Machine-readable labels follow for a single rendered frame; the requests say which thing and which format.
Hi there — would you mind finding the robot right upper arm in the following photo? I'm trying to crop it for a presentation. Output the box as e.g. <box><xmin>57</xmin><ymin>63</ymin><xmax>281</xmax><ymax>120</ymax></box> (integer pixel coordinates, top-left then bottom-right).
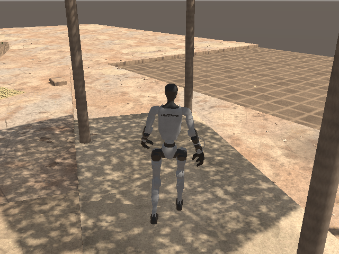
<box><xmin>182</xmin><ymin>107</ymin><xmax>196</xmax><ymax>137</ymax></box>

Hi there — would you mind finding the robot left forearm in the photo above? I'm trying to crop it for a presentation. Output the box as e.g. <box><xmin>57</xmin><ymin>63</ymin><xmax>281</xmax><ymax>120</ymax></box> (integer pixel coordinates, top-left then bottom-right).
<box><xmin>141</xmin><ymin>126</ymin><xmax>150</xmax><ymax>142</ymax></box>

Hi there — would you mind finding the robot left upper arm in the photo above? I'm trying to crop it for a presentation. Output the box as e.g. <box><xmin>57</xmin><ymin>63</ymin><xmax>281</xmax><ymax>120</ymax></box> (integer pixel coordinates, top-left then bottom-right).
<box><xmin>144</xmin><ymin>106</ymin><xmax>160</xmax><ymax>134</ymax></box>

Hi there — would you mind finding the robot right hand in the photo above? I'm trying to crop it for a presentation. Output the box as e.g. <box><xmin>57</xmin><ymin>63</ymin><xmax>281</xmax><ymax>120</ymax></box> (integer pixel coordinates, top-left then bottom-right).
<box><xmin>192</xmin><ymin>152</ymin><xmax>204</xmax><ymax>167</ymax></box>

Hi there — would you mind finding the right robot thigh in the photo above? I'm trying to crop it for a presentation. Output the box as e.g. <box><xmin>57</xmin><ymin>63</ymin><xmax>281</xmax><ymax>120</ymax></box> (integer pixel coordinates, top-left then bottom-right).
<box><xmin>176</xmin><ymin>147</ymin><xmax>187</xmax><ymax>180</ymax></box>

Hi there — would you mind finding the robot left hand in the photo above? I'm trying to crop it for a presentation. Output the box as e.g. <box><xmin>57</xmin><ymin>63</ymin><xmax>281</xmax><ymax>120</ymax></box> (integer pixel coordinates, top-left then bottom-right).
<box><xmin>141</xmin><ymin>140</ymin><xmax>153</xmax><ymax>149</ymax></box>

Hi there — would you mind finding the robot right forearm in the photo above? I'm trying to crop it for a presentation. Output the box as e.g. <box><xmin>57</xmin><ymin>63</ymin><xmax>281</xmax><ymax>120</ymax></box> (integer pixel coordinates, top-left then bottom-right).
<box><xmin>191</xmin><ymin>129</ymin><xmax>203</xmax><ymax>154</ymax></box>

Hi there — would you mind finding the left robot shin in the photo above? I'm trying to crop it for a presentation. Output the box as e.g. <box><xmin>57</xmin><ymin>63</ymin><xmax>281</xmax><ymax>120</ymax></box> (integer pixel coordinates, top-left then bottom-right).
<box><xmin>151</xmin><ymin>179</ymin><xmax>159</xmax><ymax>217</ymax></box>

